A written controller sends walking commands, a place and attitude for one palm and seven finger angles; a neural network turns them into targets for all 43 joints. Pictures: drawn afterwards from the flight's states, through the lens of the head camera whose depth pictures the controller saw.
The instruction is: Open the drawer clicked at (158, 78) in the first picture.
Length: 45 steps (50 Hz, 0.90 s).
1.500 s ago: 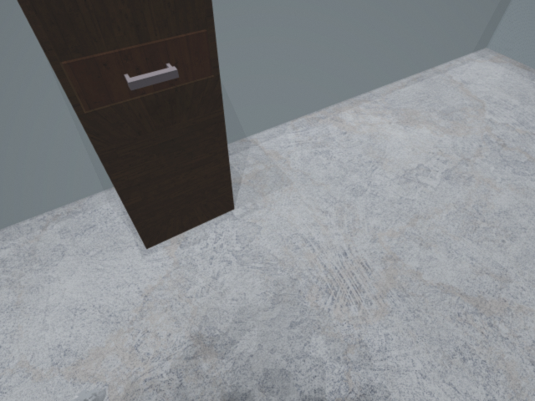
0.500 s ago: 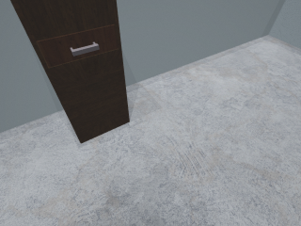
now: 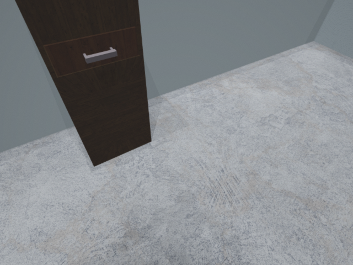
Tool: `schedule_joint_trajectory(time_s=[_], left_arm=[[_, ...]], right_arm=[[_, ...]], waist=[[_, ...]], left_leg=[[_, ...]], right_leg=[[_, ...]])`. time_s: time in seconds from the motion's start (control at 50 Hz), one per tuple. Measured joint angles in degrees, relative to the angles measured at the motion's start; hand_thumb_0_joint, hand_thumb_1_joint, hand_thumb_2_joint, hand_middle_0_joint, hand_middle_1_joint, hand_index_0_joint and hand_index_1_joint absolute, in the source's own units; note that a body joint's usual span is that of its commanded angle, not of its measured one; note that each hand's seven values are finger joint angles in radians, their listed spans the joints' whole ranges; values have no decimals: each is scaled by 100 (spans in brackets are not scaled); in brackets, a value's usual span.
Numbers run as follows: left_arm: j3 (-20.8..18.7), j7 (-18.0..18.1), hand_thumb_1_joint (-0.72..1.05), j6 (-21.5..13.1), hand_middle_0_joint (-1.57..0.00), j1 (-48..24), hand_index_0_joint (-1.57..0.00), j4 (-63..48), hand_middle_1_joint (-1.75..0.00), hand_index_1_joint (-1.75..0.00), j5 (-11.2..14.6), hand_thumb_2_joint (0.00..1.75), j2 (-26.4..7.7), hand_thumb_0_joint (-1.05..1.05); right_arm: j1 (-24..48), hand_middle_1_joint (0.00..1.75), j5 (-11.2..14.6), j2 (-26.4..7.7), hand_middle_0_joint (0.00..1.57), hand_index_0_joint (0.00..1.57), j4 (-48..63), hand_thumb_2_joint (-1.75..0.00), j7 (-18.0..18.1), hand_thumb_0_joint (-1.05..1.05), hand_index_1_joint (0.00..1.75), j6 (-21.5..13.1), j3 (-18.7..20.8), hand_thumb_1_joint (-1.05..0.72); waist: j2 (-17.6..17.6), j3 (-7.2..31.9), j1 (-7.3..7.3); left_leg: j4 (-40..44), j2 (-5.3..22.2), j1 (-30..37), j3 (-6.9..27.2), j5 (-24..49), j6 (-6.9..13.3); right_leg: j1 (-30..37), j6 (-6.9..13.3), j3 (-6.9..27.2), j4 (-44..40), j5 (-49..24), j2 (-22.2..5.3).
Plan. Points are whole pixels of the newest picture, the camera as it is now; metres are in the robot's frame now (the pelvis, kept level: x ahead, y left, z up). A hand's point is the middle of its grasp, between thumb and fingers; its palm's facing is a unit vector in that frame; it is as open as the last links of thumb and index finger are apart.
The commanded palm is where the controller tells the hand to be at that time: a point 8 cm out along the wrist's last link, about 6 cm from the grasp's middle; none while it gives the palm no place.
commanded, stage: look at it before walking up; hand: left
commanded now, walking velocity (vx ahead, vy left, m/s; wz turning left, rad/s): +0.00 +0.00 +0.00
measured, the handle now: (99, 54) +0.92 +0.40 +0.00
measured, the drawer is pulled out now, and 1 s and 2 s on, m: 0.00 0.00 0.00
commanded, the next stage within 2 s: walk to a spot facing it in 0.24 s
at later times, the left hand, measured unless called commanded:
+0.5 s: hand out of the picture +0.06 +0.24 -0.16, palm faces -0.05 -0.94 -0.33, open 7.4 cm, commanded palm none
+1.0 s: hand out of the picture +0.04 +0.15 -0.16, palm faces -0.20 -0.96 -0.19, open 7.4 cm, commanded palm none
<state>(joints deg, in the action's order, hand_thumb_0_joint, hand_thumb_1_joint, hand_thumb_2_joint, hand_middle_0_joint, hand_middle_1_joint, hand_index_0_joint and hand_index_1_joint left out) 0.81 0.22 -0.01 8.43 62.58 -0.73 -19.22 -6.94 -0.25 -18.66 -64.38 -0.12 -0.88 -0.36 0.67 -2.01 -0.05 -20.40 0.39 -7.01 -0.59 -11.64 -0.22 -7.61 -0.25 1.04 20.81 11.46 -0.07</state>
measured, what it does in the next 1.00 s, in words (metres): lifts its left foot, turning right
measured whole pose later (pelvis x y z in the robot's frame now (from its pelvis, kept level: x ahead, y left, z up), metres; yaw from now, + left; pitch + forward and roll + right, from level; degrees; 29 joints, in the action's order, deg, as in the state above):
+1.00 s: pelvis +0.04 -0.03 +0.00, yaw -18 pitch +1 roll +1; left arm -2.0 -0.6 -1.6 25.5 58.5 -1.5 -8.2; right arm -10.3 -1.2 -12.8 -55.6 -1.1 0.2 3.7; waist -0.5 -1.2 -2.5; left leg -55.7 5.4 -31.3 -1.6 -13.8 -3.7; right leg -7.8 3.4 5.1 20.7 13.4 3.8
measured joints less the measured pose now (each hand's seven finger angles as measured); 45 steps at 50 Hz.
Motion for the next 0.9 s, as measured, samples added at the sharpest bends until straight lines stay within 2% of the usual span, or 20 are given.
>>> schedule_joint_trajectory(time_s=[0.38, 0.48, 0.56, 0.62, 0.66, 0.7, 0.74, 0.8, 0.9], left_arm=[[-4, 1, 90, 3, -20, -39, -20, -10, -30, -30, -10, 90, -27, 1], [-71, 51, 90, 139, -20, 68, -20, -145, -30, -30, -11, 90, 38, 1], [-134, 18, 90, 294, -20, 238, -20, -345, -30, -30, -28, 90, 158, 0], [-204, -32, 90, 382, -20, 368, -20, -484, -30, -30, -40, 90, 296, 1], [-247, -96, 90, 401, -20, 496, -20, -549, -30, -30, -54, 90, 440, 1], [-270, -158, 90, 309, -20, 692, -20, -641, -30, -30, -86, 90, 574, 1], [-266, -116, 90, 161, -20, 850, -20, -678, -30, -30, -88, 90, 707, 0], [-245, -57, 90, 30, -20, 1131, -20, -657, -30, -30, -61, 90, 908, 0], [-236, -73, 90, -95, -20, 1532, -20, -498, -30, -30, -58, 90, 1088, 0]], right_arm=[[48, 30, 1, -19, 21, 20, 20, -90, -5, 1, 30, -22, -4, -91], [71, 30, -12, 79, 21, 20, 175, -90, 71, 1, 30, 45, 51, -91], [28, 30, -22, 298, 21, 20, 453, -90, 98, 1, 30, 124, 114, -91], [-30, 30, -39, 449, 21, 20, 607, -90, 86, 1, 30, 145, 150, -91], [-123, 30, -62, 492, 21, 20, 646, -90, 63, 1, 30, 161, 169, -91], [-266, 30, -65, 485, 21, 20, 660, -90, 29, 1, 30, 210, 195, -91], [-365, 30, -60, 481, 21, 20, 626, -90, -1, 1, 30, 300, 224, -91], [-431, 30, -80, 485, 21, 20, 590, -90, -65, 1, 30, 315, 267, -91], [-416, 30, -100, 543, 20, 20, 761, -90, -102, 1, 30, 169, 352, -91]], waist=[[-10, 8, -15], [-5, -13, -84], [71, -101, -100], [91, -221, -142], [-12, -232, -163], [-173, -159, -184], [-292, -115, -190], [-332, -74, -236], [-187, 19, -199]], left_leg=[[82, -50, 56, -22, 41, 44], [-158, 7, -91, -206, -84, 30], [-546, 58, -301, -467, -293, 24], [-837, 140, -375, -716, -463, 10], [-1056, 275, -394, -839, -615, -47], [-1617, 482, -587, -879, -1042, -86], [-2851, 504, -1103, -552, -1663, -116], [-3997, 403, -1733, -237, -1283, -136], [-3973, 434, -2264, -204, -502, -265]], right_leg=[[43, -47, 23, -62, -34, -50], [-210, -49, 204, 236, 43, 10], [-654, -33, 423, 892, 260, 76], [-1082, -39, 179, 1918, 1027, 30], [-1109, -18, -64, 2153, 1348, -3], [-910, 81, -252, 1725, 1011, 25], [-951, 290, -324, 1788, 777, 155], [-698, 422, -239, 1330, 694, 291], [-286, 416, 109, 383, 255, 334]])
